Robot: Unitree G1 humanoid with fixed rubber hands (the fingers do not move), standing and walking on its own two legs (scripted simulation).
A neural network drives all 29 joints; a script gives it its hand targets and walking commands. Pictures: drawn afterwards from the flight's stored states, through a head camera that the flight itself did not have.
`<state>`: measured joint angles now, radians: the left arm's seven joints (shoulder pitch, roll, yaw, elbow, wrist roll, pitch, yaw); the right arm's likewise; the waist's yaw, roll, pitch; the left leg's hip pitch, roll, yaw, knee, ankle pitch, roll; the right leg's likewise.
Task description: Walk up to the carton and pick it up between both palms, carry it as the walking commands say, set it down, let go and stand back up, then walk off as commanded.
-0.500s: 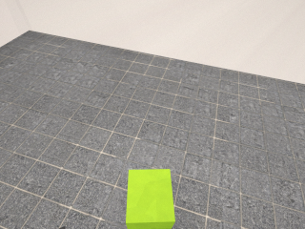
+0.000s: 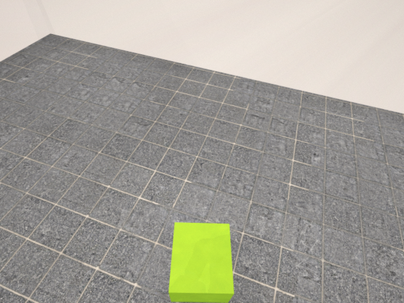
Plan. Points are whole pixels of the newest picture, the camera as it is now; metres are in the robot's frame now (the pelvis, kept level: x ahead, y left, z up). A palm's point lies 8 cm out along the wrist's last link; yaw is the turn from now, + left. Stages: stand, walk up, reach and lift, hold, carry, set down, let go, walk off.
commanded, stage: stand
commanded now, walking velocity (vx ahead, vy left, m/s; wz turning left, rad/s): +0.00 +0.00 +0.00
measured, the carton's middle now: (200, 261) +0.40 +0.00 -0.67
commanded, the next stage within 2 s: walk off in 0.90 s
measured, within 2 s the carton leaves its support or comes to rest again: neither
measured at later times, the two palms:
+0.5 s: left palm out of the picture -0.08 +0.22 -0.14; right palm out of the picture -0.06 -0.23 -0.13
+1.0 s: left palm out of the picture -0.10 +0.19 -0.14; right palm out of the picture -0.07 -0.24 -0.14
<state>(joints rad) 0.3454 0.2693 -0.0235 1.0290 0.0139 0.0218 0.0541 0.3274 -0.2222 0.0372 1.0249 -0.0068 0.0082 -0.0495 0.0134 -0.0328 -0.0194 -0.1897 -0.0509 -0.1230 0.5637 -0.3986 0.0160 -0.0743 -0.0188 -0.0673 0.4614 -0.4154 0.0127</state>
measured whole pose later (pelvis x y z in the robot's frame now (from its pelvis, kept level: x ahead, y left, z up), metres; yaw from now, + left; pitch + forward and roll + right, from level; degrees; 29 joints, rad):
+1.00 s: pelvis -0.03 -0.03 +0.00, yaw +1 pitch +0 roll +0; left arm 0.37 0.18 -0.05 1.17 0.02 0.00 0.05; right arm 0.33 -0.14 0.07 1.18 0.00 0.01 -0.06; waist 0.01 -0.02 0.01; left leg -0.20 -0.02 -0.16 0.54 -0.34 -0.03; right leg -0.09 0.02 -0.10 0.46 -0.38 -0.03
